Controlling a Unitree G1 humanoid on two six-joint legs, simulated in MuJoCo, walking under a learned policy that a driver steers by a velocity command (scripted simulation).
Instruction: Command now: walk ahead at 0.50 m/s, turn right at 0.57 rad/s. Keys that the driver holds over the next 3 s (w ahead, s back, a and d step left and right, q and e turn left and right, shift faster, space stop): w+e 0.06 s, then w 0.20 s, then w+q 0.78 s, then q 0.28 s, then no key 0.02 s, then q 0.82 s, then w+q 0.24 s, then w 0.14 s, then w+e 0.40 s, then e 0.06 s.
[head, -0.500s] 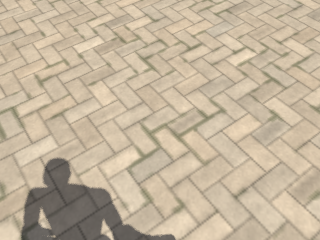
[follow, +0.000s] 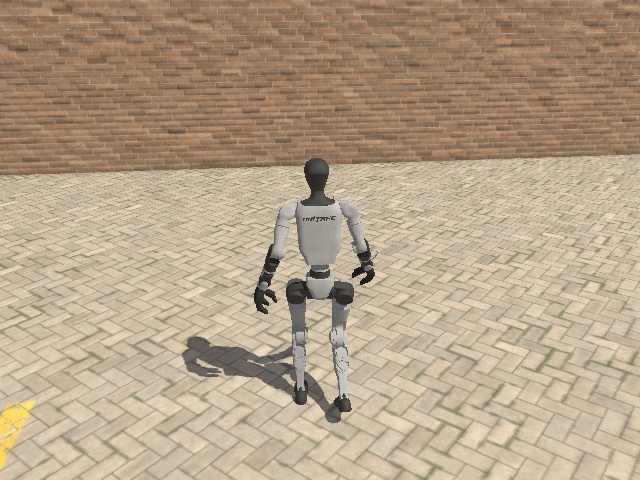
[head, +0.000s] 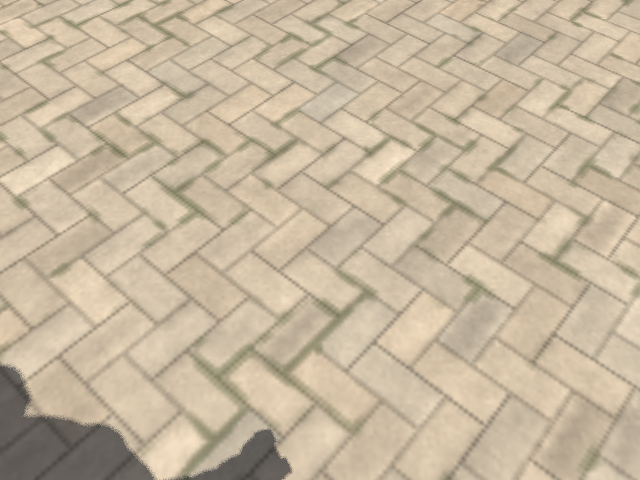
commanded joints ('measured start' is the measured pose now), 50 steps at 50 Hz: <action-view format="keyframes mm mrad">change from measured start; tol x32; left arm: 1 -14 64 11 -73 22 9 -24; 16 -393 5 -46 -198 26 1 -50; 21 85 221 20 -75 71 -38 10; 50 -134 53 -16 -93 -4 -66 4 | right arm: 1 130 -91 -31 -5 8 -11 -4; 50 243 -209 -110 90 33 55 17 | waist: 1 -63 137 -17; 50 -136 43 -90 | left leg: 1 255 279 -300 -314 -42 102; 19 318 218 0 -21 657 93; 21 -208 21 78 562 -238 25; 23 -300 53 -86 702 -272 49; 37 -275 107 27 255 191 12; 45 55 -68 141 64 -82 158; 48 695 375 -804 -219 -99 403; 50 458 309 -507 -245 62 322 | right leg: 1 -296 -122 -6 79 78 20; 17 -169 -96 -163 -490 236 -1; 21 705 -530 397 -665 201 -169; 26 201 -362 72 -874 290 -75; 37 213 -332 -248 -930 518 -73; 45 380 -362 -354 -417 1122 -29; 48 -386 -64 -139 397 -136 88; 50 -447 -176 -69 286 64 68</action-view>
